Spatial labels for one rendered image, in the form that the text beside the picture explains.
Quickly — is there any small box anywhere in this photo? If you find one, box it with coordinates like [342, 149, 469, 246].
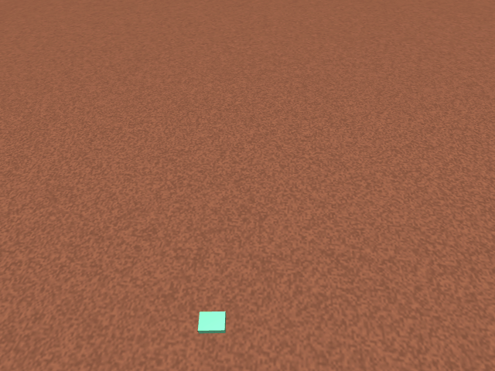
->
[198, 311, 226, 333]

